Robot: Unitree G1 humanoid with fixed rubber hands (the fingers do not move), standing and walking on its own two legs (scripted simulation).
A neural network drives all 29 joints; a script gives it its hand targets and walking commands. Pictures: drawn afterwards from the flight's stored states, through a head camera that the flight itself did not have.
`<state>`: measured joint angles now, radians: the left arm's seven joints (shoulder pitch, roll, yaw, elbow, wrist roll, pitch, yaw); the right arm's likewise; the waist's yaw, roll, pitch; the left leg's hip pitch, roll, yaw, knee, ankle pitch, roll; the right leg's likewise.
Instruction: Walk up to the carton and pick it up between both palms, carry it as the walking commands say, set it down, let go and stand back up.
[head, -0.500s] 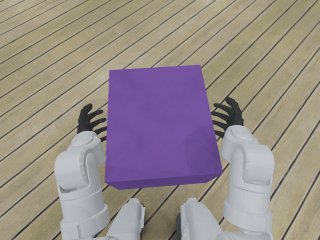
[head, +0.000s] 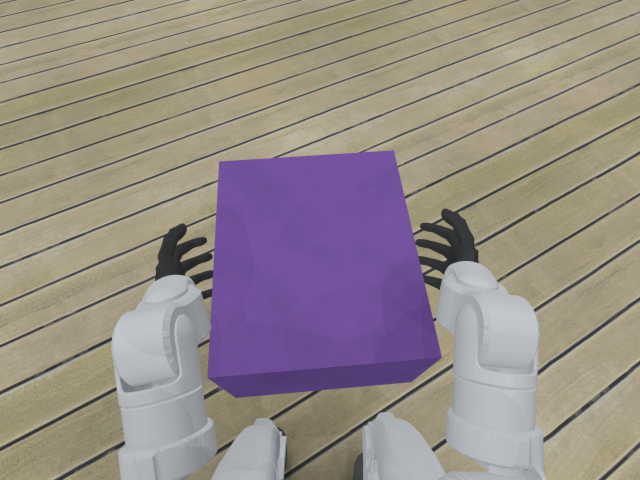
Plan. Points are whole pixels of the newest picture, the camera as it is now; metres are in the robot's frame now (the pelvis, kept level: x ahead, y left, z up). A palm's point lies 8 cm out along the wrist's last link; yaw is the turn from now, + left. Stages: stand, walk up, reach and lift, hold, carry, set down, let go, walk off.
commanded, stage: carry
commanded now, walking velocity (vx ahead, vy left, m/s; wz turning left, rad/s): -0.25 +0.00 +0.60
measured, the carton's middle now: (315, 272) +0.36 +0.02 -0.02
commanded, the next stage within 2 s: none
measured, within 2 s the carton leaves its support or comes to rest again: neither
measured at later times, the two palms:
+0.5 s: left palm out of the picture +0.02 +0.21 +0.06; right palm out of the picture +0.11 -0.08 +0.08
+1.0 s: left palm out of the picture -0.24 +0.18 +0.06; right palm out of the picture -0.07 -0.09 +0.08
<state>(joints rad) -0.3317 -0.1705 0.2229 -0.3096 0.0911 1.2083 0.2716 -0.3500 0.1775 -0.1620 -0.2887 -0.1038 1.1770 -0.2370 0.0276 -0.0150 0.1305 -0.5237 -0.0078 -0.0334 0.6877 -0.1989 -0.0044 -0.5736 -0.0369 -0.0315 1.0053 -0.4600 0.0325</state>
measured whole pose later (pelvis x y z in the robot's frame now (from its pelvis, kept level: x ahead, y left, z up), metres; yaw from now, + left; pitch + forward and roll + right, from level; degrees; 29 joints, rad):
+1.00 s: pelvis -0.41 -0.12 -0.01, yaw +36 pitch +1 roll +2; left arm -0.37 -0.16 0.25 -0.17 0.16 1.19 0.18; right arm -0.36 0.18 -0.18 -0.22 -0.09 1.20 -0.31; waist -0.06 -0.07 0.04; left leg -0.43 0.00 0.05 0.77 -0.34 -0.02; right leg -0.60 -0.19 -0.12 0.85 -0.37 0.05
